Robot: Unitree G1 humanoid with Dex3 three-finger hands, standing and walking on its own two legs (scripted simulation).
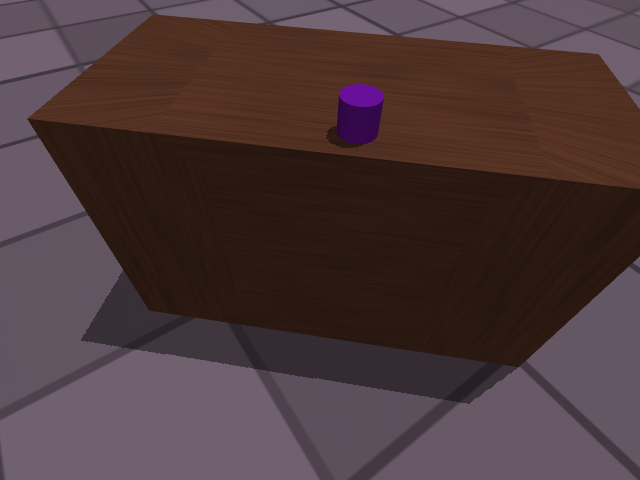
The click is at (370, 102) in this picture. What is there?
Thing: squat round
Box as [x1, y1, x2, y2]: [337, 84, 383, 143]
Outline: 353,84 342,88 339,92 337,134 342,139 348,142 365,143 373,140 377,135 383,95 378,89 372,86 364,84
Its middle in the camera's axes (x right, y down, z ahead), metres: +0.08 -0.26 +0.76
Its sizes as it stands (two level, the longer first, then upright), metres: 0.087 0.087 0.083
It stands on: a support 0.80 m high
